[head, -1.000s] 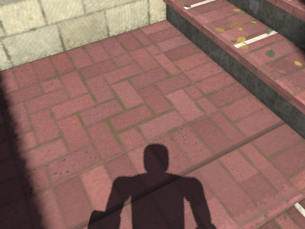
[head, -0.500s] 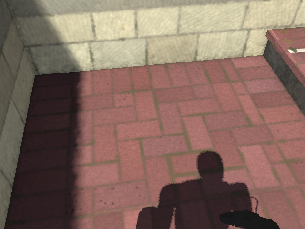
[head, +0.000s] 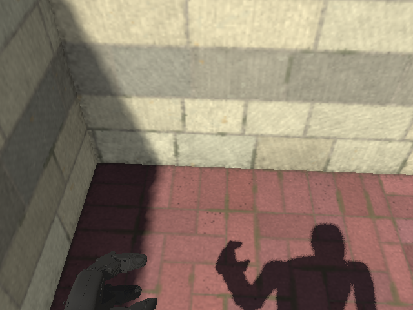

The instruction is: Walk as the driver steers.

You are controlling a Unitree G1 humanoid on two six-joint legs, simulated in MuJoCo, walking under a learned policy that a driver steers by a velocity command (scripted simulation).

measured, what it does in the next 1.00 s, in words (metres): walks ahead, turning left: left foot, then right foot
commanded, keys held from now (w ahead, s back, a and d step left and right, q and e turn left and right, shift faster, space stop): q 0.26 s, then no key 0.74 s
